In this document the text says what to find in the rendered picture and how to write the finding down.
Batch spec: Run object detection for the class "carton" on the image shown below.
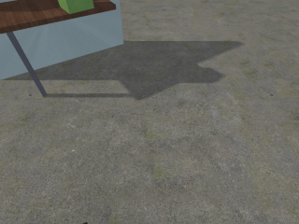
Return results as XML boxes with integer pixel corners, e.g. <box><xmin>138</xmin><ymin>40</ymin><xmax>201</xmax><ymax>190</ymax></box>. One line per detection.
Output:
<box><xmin>58</xmin><ymin>0</ymin><xmax>94</xmax><ymax>14</ymax></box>

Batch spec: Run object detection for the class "table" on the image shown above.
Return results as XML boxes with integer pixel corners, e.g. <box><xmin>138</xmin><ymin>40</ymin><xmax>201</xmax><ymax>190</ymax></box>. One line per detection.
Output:
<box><xmin>0</xmin><ymin>0</ymin><xmax>116</xmax><ymax>97</ymax></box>

